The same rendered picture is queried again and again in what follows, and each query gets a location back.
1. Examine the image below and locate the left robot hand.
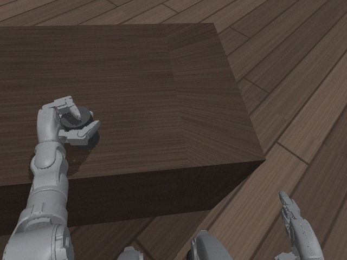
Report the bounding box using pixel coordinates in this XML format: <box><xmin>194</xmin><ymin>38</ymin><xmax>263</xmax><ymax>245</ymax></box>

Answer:
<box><xmin>37</xmin><ymin>96</ymin><xmax>101</xmax><ymax>147</ymax></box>

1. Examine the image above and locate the right robot hand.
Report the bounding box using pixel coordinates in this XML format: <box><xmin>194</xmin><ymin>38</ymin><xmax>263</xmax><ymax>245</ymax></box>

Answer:
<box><xmin>274</xmin><ymin>191</ymin><xmax>324</xmax><ymax>260</ymax></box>

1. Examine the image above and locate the left robot arm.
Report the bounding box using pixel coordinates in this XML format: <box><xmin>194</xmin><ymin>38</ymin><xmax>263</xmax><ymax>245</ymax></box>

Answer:
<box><xmin>2</xmin><ymin>141</ymin><xmax>74</xmax><ymax>260</ymax></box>

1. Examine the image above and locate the can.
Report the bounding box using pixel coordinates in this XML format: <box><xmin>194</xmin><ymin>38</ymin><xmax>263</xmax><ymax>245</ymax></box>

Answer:
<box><xmin>61</xmin><ymin>106</ymin><xmax>100</xmax><ymax>150</ymax></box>

